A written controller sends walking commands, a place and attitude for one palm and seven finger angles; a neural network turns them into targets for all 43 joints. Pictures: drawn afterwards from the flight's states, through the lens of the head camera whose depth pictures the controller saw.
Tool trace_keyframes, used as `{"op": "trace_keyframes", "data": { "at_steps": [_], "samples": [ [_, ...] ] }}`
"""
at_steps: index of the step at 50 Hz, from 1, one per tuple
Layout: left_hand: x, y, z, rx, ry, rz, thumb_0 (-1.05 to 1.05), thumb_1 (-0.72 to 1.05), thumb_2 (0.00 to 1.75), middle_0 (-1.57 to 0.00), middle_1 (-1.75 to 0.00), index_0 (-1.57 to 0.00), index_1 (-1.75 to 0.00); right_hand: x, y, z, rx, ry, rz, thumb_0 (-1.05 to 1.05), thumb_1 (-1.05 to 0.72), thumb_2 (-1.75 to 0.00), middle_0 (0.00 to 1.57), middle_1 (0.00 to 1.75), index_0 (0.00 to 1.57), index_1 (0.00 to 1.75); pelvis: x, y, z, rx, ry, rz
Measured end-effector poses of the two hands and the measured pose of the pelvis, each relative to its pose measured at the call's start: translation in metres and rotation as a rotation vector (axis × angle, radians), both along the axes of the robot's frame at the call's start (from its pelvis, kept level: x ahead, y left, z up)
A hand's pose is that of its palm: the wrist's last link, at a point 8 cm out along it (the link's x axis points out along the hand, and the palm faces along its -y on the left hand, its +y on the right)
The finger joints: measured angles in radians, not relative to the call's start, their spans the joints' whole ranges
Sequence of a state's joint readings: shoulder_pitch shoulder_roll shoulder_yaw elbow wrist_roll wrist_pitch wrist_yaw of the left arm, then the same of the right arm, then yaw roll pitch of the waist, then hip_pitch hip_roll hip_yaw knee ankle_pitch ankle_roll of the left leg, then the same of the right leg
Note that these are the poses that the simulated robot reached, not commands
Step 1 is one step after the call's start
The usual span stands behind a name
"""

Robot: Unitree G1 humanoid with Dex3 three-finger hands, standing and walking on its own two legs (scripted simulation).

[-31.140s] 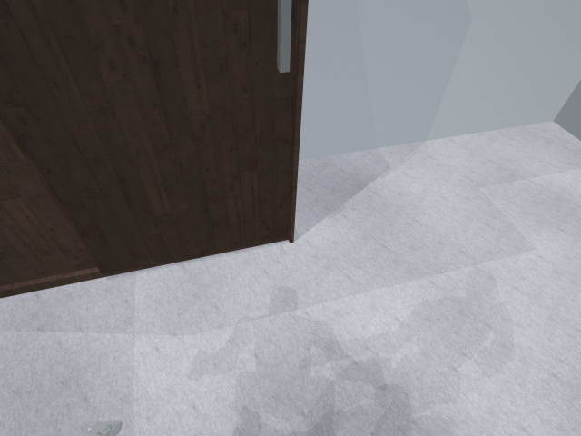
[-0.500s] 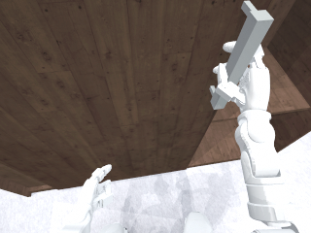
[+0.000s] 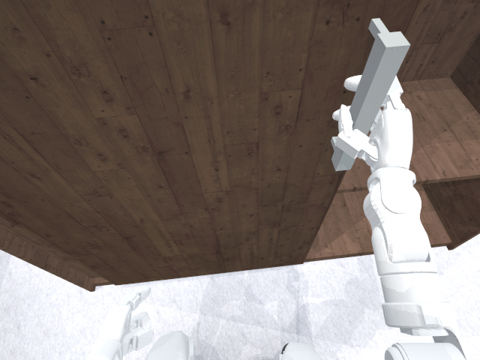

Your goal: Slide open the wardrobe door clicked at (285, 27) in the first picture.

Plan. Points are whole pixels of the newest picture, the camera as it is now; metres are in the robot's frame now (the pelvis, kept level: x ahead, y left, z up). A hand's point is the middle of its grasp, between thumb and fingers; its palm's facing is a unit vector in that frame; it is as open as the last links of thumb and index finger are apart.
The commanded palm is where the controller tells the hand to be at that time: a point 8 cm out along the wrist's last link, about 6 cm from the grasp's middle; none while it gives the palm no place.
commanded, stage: stop walking and hold the door there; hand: right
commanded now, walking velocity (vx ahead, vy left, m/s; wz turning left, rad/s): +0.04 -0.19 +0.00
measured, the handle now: (356, 106) +0.43 -0.21 +0.16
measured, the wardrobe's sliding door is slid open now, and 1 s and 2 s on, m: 0.64 0.64 0.64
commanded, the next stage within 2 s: none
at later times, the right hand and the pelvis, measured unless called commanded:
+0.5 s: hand (345, 133) +0.39 -0.18 +0.15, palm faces +0.33 +0.93 -0.18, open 6.2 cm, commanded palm +0.35 -0.23 +0.12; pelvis -0.01 +0.04 -0.01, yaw +6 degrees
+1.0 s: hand (345, 133) +0.39 -0.19 +0.14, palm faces +0.35 +0.91 -0.22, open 6.2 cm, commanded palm +0.35 -0.22 +0.12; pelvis -0.01 +0.05 -0.01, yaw +9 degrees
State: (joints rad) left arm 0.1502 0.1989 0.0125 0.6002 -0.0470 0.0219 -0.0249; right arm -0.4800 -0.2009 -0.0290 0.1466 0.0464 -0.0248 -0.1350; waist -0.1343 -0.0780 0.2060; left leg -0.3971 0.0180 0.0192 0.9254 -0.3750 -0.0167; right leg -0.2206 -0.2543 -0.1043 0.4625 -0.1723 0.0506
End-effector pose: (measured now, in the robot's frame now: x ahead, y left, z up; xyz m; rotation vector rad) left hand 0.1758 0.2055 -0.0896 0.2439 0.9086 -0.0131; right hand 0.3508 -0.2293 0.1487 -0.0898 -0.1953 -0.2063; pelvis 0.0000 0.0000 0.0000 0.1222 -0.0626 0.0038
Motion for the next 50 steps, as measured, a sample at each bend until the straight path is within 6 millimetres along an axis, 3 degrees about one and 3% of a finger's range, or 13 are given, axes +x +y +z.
{"op": "trace_keyframes", "data": {
  "at_steps": [4,7,11,17,21,26,37,43,50],
  "samples": [
    [0.004,0.014,-0.012,-0.060,-0.033,0.005,0.01,0.90,0.90,-0.20,-0.30,-0.20,-0.29,0.000,-0.002,0.000,-0.102,-0.010,-0.041,-0.08,-0.66,-0.81,0.44,1.40,0.24,1.35,-0.001,0.029,-0.008,-0.022,0.014,0.014],
    [0.008,0.037,-0.028,-0.097,-0.096,0.030,0.01,0.90,0.90,-0.20,-0.30,-0.20,-0.30,0.000,-0.002,0.002,-0.185,-0.012,-0.101,-0.12,-0.62,-0.81,0.45,1.40,0.25,1.35,-0.001,0.052,-0.029,-0.077,0.020,0.014],
    [-0.005,0.075,-0.034,-0.056,-0.110,0.136,0.01,0.90,0.90,-0.20,-0.30,-0.20,-0.30,-0.002,-0.001,0.005,-0.205,0.040,-0.152,-0.15,-0.60,-0.80,0.45,1.40,0.29,1.34,-0.003,0.054,-0.024,-0.096,0.013,0.040],
    [-0.047,0.122,-0.012,0.096,-0.109,0.259,0.01,0.90,0.90,-0.20,-0.30,-0.20,-0.29,-0.002,-0.001,0.004,-0.160,0.048,-0.145,-0.14,-0.60,-0.80,0.45,1.40,0.34,1.36,0.001,0.051,-0.017,-0.118,0.004,0.053],
    [-0.076,0.139,0.002,0.165,-0.111,0.332,0.01,0.90,0.90,-0.19,-0.30,-0.20,-0.29,-0.001,0.001,0.002,-0.113,0.022,-0.122,-0.11,-0.63,-0.82,0.45,1.40,0.30,1.36,-0.002,0.046,-0.018,-0.117,-0.014,0.085],
    [-0.106,0.136,0.004,0.166,-0.100,0.373,0.01,0.90,0.90,-0.19,-0.30,-0.20,-0.29,-0.002,0.001,0.003,-0.116,0.040,-0.126,-0.11,-0.64,-0.80,0.45,1.40,0.30,1.36,-0.008,0.044,-0.011,-0.095,0.000,0.109],
    [-0.145,0.111,-0.031,0.077,0.019,0.374,0.01,0.90,0.90,-0.20,-0.30,-0.20,-0.29,-0.002,0.000,0.004,-0.153,0.060,-0.141,-0.14,-0.63,-0.78,0.45,1.40,0.32,1.37,-0.016,0.049,-0.014,-0.103,0.015,0.145],
    [-0.142,0.109,-0.031,0.082,0.019,0.377,0.01,0.90,0.90,-0.20,-0.30,-0.20,-0.30,-0.001,0.000,0.003,-0.148,0.042,-0.136,-0.14,-0.62,-0.80,0.45,1.40,0.32,1.38,-0.012,0.050,-0.014,-0.108,0.020,0.154],
    [-0.118,0.115,-0.023,0.085,-0.038,0.354,0.01,0.90,0.90,-0.20,-0.30,-0.20,-0.29,-0.001,0.001,0.002,-0.153,0.040,-0.148,-0.14,-0.61,-0.81,0.45,1.40,0.32,1.38,-0.010,0.054,-0.012,-0.115,0.030,0.152]
  ]
}}
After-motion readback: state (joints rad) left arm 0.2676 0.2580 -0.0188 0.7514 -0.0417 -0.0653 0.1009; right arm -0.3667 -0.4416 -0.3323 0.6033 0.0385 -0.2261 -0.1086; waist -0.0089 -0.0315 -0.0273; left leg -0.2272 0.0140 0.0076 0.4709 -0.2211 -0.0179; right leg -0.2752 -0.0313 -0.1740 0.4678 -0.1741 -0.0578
